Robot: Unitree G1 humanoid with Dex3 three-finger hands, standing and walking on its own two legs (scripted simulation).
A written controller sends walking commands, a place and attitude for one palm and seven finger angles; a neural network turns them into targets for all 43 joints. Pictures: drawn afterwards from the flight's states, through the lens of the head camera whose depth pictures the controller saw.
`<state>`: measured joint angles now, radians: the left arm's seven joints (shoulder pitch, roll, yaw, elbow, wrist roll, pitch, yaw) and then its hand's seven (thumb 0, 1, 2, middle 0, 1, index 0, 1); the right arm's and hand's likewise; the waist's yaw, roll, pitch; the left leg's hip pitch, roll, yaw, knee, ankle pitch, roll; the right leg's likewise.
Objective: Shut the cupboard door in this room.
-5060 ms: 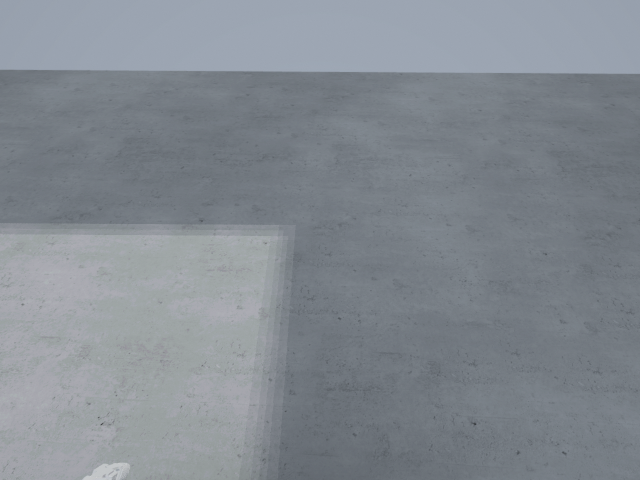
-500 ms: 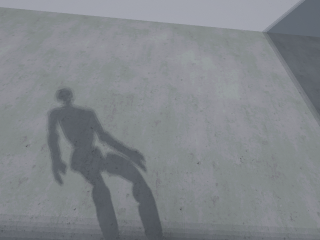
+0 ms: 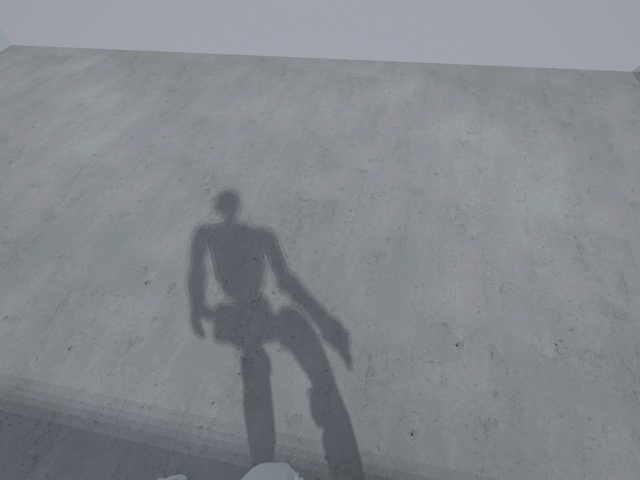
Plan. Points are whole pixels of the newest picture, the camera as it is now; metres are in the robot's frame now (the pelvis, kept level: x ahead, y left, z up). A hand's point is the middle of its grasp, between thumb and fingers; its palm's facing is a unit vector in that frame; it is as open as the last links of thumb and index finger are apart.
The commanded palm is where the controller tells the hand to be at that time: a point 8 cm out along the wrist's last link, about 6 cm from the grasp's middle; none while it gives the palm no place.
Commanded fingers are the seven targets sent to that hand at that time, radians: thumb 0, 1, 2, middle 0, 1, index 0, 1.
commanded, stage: turn or walk to find it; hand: left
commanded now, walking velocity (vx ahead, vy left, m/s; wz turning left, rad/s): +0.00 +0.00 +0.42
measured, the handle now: out of the picture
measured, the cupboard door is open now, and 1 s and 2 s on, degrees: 86 86 86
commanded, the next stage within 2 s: none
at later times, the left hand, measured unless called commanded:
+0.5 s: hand out of the picture -0.02 +0.27 -0.17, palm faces +0.24 -0.94 -0.25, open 7.4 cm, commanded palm none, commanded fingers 0.00 0.90 0.90 -0.20 -0.30 -0.20 -0.30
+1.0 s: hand out of the picture -0.05 +0.20 -0.15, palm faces +0.43 -0.86 -0.26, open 7.3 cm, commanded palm none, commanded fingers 0.00 0.90 0.90 -0.20 -0.30 -0.20 -0.30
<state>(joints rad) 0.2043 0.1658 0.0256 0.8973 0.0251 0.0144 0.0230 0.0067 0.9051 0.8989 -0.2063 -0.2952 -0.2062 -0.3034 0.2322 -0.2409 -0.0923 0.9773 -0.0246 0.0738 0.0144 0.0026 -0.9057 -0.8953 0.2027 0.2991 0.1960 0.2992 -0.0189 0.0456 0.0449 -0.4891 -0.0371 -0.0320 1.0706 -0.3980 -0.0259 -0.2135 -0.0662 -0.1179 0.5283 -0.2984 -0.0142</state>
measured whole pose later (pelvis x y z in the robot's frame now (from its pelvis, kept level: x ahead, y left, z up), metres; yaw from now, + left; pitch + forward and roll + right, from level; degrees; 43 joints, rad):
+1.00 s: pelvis -0.03 +0.00 +0.00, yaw +26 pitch -1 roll +2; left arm 0.23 0.16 0.03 0.93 0.03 0.01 0.02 0.01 0.91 0.90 -0.21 -0.30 -0.21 -0.30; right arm 0.23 -0.25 -0.09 1.00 -0.02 0.08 0.01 0.00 -0.91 -0.90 0.20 0.30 0.19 0.30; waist -0.01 0.02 0.07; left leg -0.44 0.03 0.00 1.04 -0.41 -0.06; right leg -0.19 -0.10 -0.19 0.51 -0.30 -0.02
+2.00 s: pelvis -0.08 -0.02 +0.00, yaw +53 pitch -1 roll +2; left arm 0.25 0.20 0.04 0.96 0.04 0.01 0.02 0.01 0.90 0.90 -0.21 -0.30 -0.21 -0.30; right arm 0.19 -0.24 -0.07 1.00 -0.01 0.07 0.01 0.00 -0.91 -0.90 0.20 0.30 0.19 0.30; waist 0.02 -0.02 0.08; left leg -0.31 0.04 0.06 0.76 -0.44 -0.05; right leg -0.24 -0.15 -0.26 0.56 -0.28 -0.02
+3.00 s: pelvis -0.12 -0.04 -0.01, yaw +77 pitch -1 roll +0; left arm 0.24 0.26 0.06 1.00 0.02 0.07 0.02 0.01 0.91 0.90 -0.20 -0.29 -0.20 -0.30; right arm 0.15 -0.20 -0.05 0.96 -0.02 0.02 0.00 0.00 -0.91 -0.90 0.20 0.30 0.20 0.30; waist 0.02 -0.04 0.07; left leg -0.25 0.01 0.06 0.56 -0.31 0.02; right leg -0.41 -0.12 -0.10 1.02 -0.50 0.06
